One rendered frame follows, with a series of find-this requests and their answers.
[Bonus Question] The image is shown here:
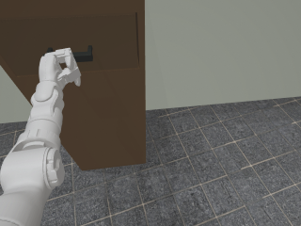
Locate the left robot forearm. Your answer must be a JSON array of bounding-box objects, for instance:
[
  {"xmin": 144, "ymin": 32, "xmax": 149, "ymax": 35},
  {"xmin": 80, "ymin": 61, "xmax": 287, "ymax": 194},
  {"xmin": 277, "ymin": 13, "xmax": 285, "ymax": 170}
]
[{"xmin": 0, "ymin": 81, "xmax": 65, "ymax": 191}]

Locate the drawer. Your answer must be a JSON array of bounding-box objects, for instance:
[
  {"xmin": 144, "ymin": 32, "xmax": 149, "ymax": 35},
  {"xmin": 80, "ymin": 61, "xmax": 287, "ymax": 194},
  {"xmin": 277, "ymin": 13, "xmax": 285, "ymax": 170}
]
[{"xmin": 0, "ymin": 12, "xmax": 138, "ymax": 76}]

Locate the handle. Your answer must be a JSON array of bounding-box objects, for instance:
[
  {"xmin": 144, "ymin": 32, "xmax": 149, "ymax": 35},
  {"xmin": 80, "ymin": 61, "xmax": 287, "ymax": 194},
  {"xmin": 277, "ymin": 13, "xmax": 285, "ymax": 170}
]
[{"xmin": 43, "ymin": 45, "xmax": 93, "ymax": 63}]

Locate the robot left upper arm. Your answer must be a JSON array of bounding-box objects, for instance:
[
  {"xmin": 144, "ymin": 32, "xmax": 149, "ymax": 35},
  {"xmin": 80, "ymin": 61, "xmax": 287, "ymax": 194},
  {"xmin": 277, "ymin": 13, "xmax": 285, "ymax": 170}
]
[{"xmin": 0, "ymin": 147, "xmax": 65, "ymax": 226}]

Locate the cabinet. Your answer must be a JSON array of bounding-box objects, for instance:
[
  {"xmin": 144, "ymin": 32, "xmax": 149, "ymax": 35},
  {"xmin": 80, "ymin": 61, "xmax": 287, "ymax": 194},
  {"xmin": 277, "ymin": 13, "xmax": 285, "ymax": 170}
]
[{"xmin": 0, "ymin": 0, "xmax": 146, "ymax": 171}]

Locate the left robot hand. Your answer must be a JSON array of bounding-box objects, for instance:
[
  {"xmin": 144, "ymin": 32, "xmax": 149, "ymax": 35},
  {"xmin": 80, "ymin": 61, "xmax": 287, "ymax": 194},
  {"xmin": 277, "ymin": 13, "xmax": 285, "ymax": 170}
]
[{"xmin": 39, "ymin": 48, "xmax": 81, "ymax": 90}]

